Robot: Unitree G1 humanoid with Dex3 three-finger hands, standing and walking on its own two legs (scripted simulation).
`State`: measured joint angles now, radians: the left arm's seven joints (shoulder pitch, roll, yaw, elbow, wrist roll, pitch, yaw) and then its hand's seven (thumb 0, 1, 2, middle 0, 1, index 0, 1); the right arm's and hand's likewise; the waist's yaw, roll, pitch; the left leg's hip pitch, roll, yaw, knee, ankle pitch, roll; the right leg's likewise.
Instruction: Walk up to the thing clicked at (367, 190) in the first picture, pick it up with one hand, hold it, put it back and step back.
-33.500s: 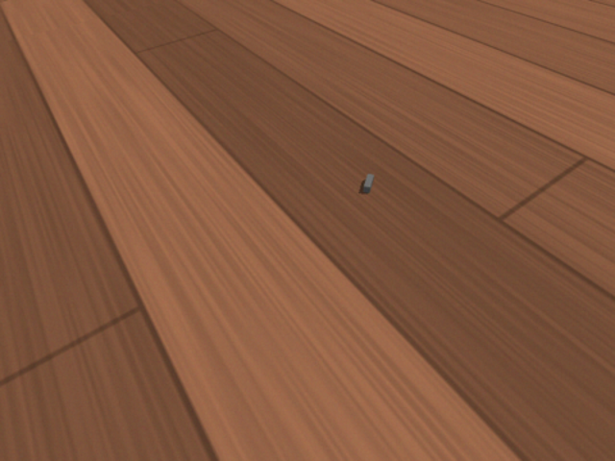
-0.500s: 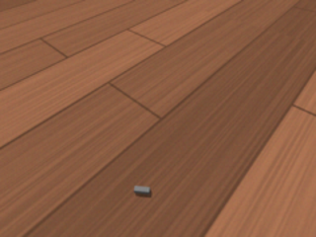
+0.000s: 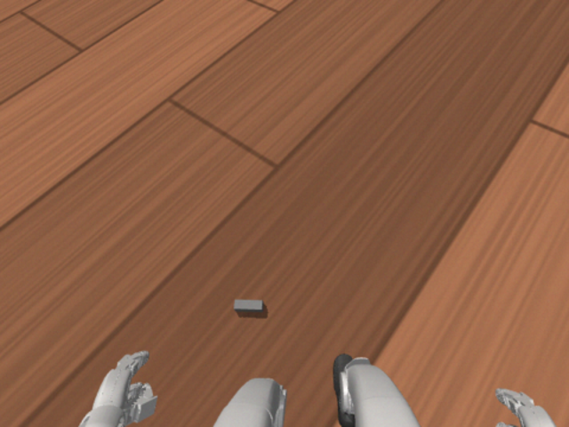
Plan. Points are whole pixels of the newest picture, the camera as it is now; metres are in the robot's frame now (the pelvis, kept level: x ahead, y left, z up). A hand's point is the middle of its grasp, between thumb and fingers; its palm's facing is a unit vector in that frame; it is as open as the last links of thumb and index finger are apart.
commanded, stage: walk up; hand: left
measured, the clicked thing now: (249, 305) +0.45 +0.20 -0.72
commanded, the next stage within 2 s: none
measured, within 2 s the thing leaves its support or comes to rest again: neither
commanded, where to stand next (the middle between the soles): +0.06 -0.01 m, yaw -4 degrees
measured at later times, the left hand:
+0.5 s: hand out of the picture -0.06 +0.32 -0.13, palm faces -0.08 -0.93 -0.37, open 7.4 cm
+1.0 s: hand out of the picture +0.03 +0.26 -0.08, palm faces -0.05 -0.84 -0.53, open 7.4 cm
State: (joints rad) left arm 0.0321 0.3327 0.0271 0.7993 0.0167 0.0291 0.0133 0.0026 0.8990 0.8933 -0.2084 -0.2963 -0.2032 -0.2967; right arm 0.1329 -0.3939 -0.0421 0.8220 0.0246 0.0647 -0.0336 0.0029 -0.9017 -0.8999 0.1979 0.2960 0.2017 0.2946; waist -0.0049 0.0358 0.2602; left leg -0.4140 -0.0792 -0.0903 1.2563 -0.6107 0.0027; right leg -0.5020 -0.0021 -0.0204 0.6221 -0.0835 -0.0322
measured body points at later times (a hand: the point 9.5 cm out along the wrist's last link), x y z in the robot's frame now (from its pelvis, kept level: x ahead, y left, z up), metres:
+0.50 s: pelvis -0.08 +0.03 +0.03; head -0.06 +0.06 +0.48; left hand -0.05 +0.37 -0.11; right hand -0.03 -0.30 -0.06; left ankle -0.07 +0.14 -0.71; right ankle -0.12 -0.12 -0.64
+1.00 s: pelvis -0.02 -0.03 +0.03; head -0.01 -0.08 +0.47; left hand +0.03 +0.30 -0.04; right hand +0.00 -0.35 -0.12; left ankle +0.08 +0.14 -0.65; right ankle -0.04 -0.13 -0.71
